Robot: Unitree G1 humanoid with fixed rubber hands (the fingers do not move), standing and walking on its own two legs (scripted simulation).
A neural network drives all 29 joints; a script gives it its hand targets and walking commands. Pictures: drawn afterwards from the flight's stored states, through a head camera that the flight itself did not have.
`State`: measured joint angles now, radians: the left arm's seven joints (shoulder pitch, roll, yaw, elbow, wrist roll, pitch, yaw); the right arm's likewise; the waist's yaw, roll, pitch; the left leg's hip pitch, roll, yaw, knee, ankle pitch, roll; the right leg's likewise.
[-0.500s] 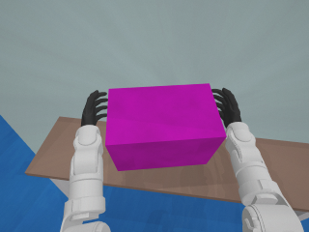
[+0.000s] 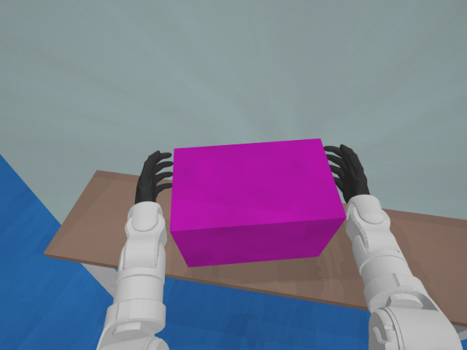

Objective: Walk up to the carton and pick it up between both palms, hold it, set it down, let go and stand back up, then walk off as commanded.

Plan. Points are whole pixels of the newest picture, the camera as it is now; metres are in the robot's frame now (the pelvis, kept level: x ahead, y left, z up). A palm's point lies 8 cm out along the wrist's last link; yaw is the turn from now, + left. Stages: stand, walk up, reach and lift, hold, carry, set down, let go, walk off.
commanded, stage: set down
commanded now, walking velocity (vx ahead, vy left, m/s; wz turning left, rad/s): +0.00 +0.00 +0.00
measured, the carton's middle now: (251, 206) +0.38 +0.01 +0.02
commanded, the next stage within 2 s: none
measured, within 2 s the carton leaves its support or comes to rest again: rests again in 1.06 s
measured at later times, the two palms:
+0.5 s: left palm (156, 205) +0.35 +0.18 +0.05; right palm (352, 195) +0.39 -0.18 +0.06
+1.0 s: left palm (161, 213) +0.35 +0.18 +0.02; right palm (346, 202) +0.39 -0.18 +0.02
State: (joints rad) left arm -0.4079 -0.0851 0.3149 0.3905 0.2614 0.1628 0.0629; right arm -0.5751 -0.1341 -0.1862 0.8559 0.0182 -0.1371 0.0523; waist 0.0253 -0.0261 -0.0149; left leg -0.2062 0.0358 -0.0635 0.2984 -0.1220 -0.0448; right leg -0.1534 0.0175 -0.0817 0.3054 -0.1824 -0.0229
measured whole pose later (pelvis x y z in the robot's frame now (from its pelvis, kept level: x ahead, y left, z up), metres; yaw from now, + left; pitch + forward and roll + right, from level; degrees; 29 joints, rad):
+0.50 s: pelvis +0.01 -0.01 +0.00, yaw +0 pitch +2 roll +0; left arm -0.41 -0.10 0.31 0.55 0.23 0.01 0.10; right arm -0.58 -0.15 -0.22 1.00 0.00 -0.25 0.07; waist 0.05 -0.02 -0.01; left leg -0.21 0.04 -0.06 0.30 -0.13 -0.05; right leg -0.16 0.02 -0.08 0.31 -0.19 -0.03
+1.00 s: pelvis +0.02 -0.01 +0.00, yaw +0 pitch +6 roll +0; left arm -0.41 -0.09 0.31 0.69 0.20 -0.16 0.12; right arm -0.59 -0.16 -0.23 1.11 -0.01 -0.39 0.07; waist 0.06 -0.01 -0.01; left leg -0.27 0.04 -0.06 0.30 -0.13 -0.05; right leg -0.22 0.02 -0.08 0.31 -0.19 -0.04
